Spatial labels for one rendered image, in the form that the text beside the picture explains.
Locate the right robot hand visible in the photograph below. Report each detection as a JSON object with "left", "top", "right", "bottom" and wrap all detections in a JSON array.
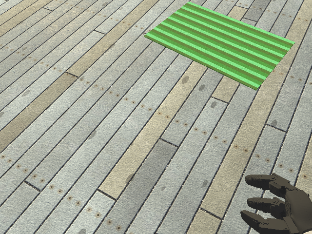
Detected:
[{"left": 240, "top": 173, "right": 312, "bottom": 234}]

